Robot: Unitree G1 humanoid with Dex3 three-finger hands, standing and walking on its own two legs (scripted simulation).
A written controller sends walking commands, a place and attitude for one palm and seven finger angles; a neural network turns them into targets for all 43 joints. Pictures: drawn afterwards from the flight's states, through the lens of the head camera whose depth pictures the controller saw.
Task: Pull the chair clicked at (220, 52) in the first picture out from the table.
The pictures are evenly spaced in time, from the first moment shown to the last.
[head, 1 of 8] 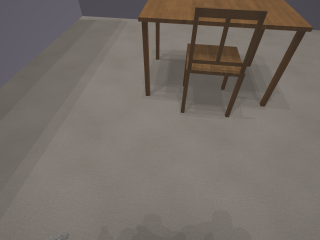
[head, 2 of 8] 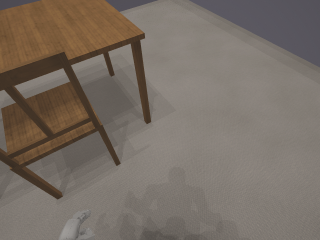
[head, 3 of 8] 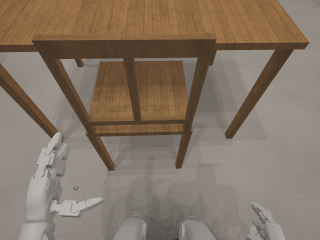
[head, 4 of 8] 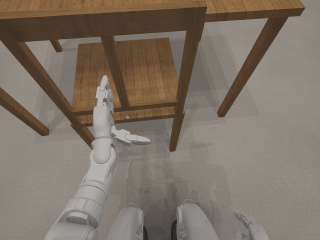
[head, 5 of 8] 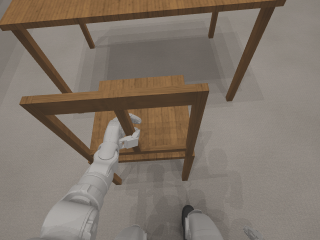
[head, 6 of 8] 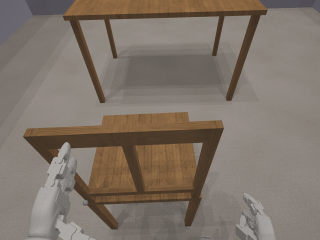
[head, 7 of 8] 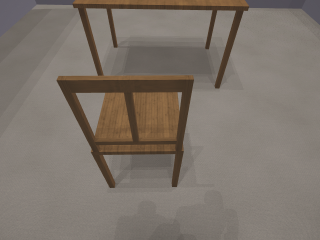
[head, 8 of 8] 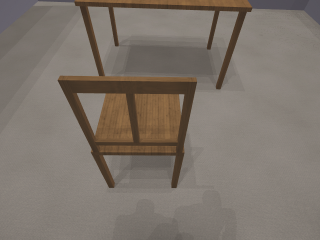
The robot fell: no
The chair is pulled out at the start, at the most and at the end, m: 0.00 0.79 0.79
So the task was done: yes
